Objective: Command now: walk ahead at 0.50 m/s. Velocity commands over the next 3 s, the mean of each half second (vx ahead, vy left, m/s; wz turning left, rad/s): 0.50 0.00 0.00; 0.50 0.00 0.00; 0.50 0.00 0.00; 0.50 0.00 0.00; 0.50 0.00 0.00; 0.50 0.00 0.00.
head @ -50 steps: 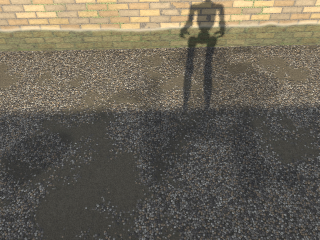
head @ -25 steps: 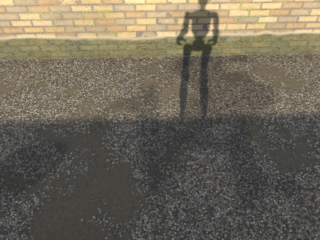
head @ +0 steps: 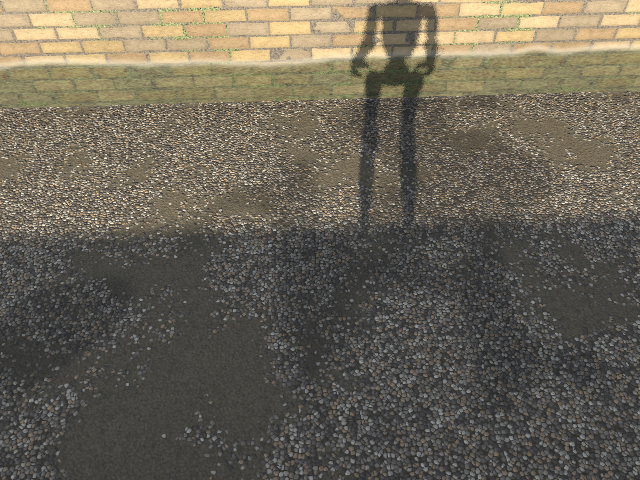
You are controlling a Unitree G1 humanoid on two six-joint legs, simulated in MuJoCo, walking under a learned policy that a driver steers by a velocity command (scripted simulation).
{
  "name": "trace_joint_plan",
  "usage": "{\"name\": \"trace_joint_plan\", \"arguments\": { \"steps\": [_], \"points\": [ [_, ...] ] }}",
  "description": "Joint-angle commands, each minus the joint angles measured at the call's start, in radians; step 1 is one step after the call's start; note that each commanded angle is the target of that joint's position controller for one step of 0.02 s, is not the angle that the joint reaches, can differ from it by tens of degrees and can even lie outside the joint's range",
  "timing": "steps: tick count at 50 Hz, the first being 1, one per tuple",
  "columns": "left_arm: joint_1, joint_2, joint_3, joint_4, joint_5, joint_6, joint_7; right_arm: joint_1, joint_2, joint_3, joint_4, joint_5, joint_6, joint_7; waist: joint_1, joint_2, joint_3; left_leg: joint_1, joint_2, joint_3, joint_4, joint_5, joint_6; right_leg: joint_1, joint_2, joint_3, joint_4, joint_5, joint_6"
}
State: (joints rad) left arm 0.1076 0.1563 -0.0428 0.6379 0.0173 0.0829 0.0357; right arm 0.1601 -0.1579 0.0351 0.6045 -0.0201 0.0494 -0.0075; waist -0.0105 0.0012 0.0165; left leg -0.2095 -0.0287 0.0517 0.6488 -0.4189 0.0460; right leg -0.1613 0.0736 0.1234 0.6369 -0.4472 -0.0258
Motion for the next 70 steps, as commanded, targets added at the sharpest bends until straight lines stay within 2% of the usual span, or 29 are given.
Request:
{"name": "trace_joint_plan", "arguments": {
  "steps": [1, 10, 11, 27, 29, 55, 56, 70],
  "points": [
    [-0.086, 0.059, 0.015, -0.086, -0.001, -0.018, 0.005, -0.048, -0.069, -0.021, -0.085, 0.004, -0.014, -0.001, 0.003, -0.018, -0.111, 0.101, 0.064, -0.066, -0.056, 0.526, 0.000, -0.027, -0.039, 0.018, -0.053, 0.514, -0.008],
    [-0.098, 0.055, 0.008, -0.080, -0.003, -0.020, 0.003, -0.068, -0.058, -0.020, -0.093, 0.003, -0.012, 0.001, 0.005, -0.006, -0.088, 0.093, 0.059, -0.062, -0.074, 0.452, -0.007, -0.035, -0.046, 0.030, -0.079, 0.494, -0.009],
    [-0.085, 0.059, 0.009, -0.081, -0.002, -0.018, 0.000, -0.071, -0.055, -0.018, -0.097, -0.002, -0.013, -0.001, 0.001, 0.008, -0.078, 0.095, 0.057, -0.054, -0.070, 0.455, -0.007, -0.050, -0.047, 0.035, -0.081, 0.485, -0.009],
    [-0.092, 0.052, 0.007, -0.096, 0.001, -0.021, -0.005, -0.060, -0.055, -0.013, -0.090, -0.001, -0.027, -0.003, 0.005, -0.011, -0.077, 0.081, 0.068, -0.058, -0.083, 0.385, -0.005, -0.056, -0.041, 0.037, -0.107, 0.400, -0.012],
    [-0.095, 0.054, 0.007, -0.097, 0.000, -0.021, -0.006, -0.067, -0.049, -0.011, -0.098, -0.002, -0.026, -0.002, 0.001, 0.003, -0.073, 0.080, 0.066, -0.057, -0.080, 0.397, -0.007, -0.060, -0.045, 0.041, -0.103, 0.418, -0.011],
    [-0.086, 0.055, 0.004, -0.098, 0.003, -0.024, -0.005, -0.045, -0.051, -0.008, -0.098, -0.004, -0.027, -0.002, 0.000, -0.001, -0.085, 0.083, 0.071, -0.057, -0.072, 0.425, -0.004, -0.055, -0.044, 0.037, -0.088, 0.445, -0.012],
    [-0.101, 0.050, 0.002, -0.096, 0.001, -0.026, -0.003, -0.041, -0.054, -0.011, -0.094, 0.000, -0.026, -0.001, 0.004, -0.015, -0.094, 0.080, 0.072, -0.065, -0.077, 0.415, -0.005, -0.039, -0.044, 0.033, -0.088, 0.451, -0.012],
    [-0.096, 0.052, -0.002, -0.080, -0.001, -0.029, -0.001, -0.046, -0.055, -0.013, -0.095, -0.001, -0.022, 0.000, 0.005, -0.003, -0.084, 0.087, 0.068, -0.064, -0.082, 0.421, -0.007, -0.037, -0.050, 0.035, -0.091, 0.479, -0.014]
  ]
}}
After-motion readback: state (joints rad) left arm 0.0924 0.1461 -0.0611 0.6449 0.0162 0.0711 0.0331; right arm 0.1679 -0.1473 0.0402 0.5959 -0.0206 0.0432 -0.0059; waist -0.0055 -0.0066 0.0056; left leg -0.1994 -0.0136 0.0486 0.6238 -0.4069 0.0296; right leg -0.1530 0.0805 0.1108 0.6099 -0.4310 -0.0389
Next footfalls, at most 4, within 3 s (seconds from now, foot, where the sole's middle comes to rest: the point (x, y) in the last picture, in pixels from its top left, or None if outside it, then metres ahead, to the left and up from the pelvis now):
none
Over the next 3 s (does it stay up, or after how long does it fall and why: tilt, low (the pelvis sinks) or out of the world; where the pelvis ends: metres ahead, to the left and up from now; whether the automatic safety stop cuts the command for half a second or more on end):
stays up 0.00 -0.01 0.00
